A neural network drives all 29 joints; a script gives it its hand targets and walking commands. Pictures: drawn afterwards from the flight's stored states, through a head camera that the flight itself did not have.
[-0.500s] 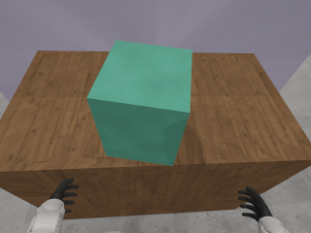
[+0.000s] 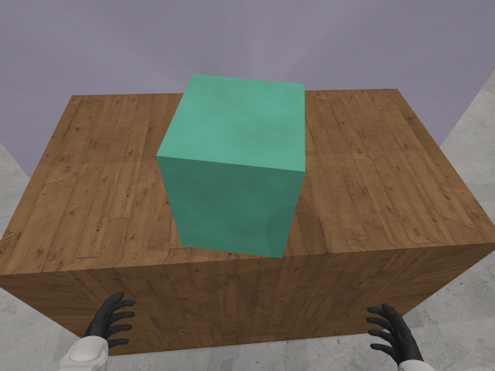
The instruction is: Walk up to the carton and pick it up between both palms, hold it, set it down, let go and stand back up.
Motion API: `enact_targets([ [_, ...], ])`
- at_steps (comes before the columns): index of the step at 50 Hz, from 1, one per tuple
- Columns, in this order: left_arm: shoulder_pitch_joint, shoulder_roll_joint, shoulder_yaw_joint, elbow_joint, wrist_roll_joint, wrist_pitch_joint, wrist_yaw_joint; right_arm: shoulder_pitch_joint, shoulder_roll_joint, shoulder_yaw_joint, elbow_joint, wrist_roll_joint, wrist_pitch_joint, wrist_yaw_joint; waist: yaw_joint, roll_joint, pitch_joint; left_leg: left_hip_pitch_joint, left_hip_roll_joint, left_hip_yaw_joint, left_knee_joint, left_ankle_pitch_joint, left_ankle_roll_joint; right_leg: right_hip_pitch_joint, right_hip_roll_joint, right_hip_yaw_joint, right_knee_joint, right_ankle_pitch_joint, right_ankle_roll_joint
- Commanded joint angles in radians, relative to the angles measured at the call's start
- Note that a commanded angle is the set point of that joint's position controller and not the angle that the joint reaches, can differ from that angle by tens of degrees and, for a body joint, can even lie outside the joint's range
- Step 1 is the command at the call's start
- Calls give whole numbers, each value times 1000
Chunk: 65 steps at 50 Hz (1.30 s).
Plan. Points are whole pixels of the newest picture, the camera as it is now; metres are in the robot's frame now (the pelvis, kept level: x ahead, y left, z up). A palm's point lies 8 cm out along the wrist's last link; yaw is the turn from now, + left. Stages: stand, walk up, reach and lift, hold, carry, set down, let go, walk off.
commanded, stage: reach and lift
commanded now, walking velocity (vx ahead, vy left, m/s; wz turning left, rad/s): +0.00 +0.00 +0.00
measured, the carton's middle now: (239, 170) +0.44 +0.04 +0.06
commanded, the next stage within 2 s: none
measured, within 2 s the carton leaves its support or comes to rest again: neither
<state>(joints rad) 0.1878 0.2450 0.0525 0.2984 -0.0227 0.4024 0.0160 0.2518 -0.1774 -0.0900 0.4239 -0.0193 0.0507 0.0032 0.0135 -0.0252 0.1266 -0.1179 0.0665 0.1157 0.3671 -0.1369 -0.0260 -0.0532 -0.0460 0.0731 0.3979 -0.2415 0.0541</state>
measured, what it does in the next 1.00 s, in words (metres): stands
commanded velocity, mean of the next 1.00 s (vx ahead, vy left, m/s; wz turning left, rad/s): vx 0.00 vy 0.00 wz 0.00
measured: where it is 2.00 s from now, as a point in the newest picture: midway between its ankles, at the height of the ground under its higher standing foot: outside the picture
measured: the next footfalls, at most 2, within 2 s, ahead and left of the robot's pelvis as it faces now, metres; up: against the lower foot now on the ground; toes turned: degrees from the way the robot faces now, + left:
none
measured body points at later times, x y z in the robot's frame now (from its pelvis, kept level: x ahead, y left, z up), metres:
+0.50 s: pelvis +0.04 -0.01 +0.01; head +0.04 -0.01 +0.45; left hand +0.20 +0.24 -0.02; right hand +0.22 -0.21 -0.02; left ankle +0.04 +0.14 -0.74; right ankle -0.01 -0.16 -0.74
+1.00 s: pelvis +0.03 -0.01 +0.00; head +0.04 +0.00 +0.45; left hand +0.22 +0.23 +0.03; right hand +0.24 -0.18 +0.02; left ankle +0.04 +0.14 -0.74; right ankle -0.01 -0.16 -0.74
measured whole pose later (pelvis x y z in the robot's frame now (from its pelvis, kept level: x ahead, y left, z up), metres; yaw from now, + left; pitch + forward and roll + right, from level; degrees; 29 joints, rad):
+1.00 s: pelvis +0.03 -0.01 +0.00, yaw +1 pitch -4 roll +0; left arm 0.33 0.32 -0.01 -0.04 -0.24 0.05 -0.07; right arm 0.40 -0.06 0.05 -0.05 0.16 -0.05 -0.20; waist 0.07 -0.01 0.08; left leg -0.10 0.07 0.07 0.33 -0.15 -0.04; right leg 0.01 -0.03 0.04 0.29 -0.23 0.04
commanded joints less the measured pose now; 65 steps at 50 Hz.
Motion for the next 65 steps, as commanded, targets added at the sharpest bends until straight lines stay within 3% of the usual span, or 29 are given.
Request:
enact_targets([
  [1, -85, 110, 49, -200, -5, -45, 15, -99, -140, -68, -221, 2, -21, -7, 18, 45, -98, 219, -58, 19, -84, -117, -30, -238, 88, -133, -138, -40, -53],
  [12, -33, 113, 38, -316, -56, -141, 3, -16, -52, -45, -359, 36, -24, -39, 32, 47, -115, 255, -70, 15, -87, 32, -33, -196, 76, -91, -172, 48, -45],
  [23, 95, 157, 40, -374, -127, -286, -53, 116, 10, 38, -492, 99, -102, -113, 42, 29, -156, 299, -71, -9, -39, 276, -32, -146, 64, -67, -187, 278, -28],
  [29, 138, 165, 33, -407, -156, -353, -82, 157, 31, 79, -542, 129, -146, -147, 46, 42, -158, 297, -61, -25, -23, 350, -37, -132, 60, -61, -187, 342, -29],
  [43, 103, 184, 18, -514, -202, -421, -91, 128, 68, 125, -643, 173, -177, -190, 49, 62, -151, 247, -53, -37, -17, 275, -22, -150, 48, -46, -184, 241, -38],
  [48, 39, 181, -4, -526, -225, -410, -84, 71, 81, 123, -679, 175, -144, -202, 40, 68, -140, 221, -48, -41, -27, 185, -16, -167, 47, -46, -193, 122, -48],
  [54, -84, 190, -3, -558, -249, -331, -54, -54, 54, 92, -729, 182, -46, -206, 32, 79, -159, 197, -41, -50, -48, 96, -13, -182, 54, -53, -189, 9, -59],
  [65, -309, 161, 48, -574, -230, -110, -48, -283, -11, 81, -735, 240, 108, -219, 20, 67, -251, 234, -49, -49, -50, 195, -14, -129, 70, -58, -166, 156, -48],
])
